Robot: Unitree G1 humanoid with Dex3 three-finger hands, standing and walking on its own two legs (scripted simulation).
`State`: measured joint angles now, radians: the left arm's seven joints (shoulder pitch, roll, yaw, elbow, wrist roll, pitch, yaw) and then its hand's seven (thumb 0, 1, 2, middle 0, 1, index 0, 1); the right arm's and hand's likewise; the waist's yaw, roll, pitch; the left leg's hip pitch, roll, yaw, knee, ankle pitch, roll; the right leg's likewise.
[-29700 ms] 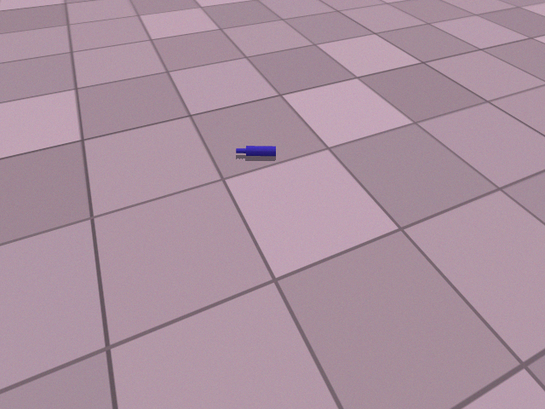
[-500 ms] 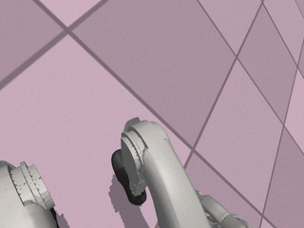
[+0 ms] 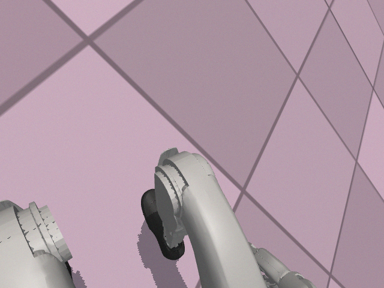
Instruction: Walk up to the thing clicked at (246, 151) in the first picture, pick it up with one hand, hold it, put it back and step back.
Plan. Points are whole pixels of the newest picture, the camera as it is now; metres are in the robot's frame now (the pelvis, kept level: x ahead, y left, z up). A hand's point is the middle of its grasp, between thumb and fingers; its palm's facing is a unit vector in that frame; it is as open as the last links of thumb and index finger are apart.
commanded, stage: close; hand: left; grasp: from above
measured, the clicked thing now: out of the picture +0.46 +0.41 -0.28
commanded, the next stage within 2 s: settle in 0.84 s
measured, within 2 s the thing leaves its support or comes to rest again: leaves its support in 1.32 s
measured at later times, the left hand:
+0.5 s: hand out of the picture +0.45 +0.38 -0.25, palm faces -0.41 -0.19 -0.89, open 9.5 cm
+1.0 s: hand out of the picture +0.45 +0.38 -0.25, palm faces -0.39 -0.19 -0.90, open 8.9 cm
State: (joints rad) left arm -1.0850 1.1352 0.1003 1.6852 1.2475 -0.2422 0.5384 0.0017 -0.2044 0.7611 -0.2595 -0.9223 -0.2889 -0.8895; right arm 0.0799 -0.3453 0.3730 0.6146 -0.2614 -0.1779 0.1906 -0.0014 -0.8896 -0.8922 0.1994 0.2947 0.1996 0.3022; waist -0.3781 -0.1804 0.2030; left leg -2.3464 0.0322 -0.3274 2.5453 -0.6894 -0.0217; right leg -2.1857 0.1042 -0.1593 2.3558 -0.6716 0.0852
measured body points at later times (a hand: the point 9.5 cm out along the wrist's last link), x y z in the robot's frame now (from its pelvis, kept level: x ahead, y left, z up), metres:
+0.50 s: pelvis +0.00 +0.00 +0.00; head +0.28 +0.15 +0.32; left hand +0.46 +0.38 -0.20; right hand +0.07 -0.25 -0.05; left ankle +0.07 +0.13 -0.27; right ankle +0.12 -0.13 -0.27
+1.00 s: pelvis +0.00 +0.00 +0.00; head +0.27 +0.15 +0.32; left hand +0.46 +0.38 -0.19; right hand +0.07 -0.24 -0.05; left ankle +0.07 +0.13 -0.27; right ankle +0.12 -0.13 -0.27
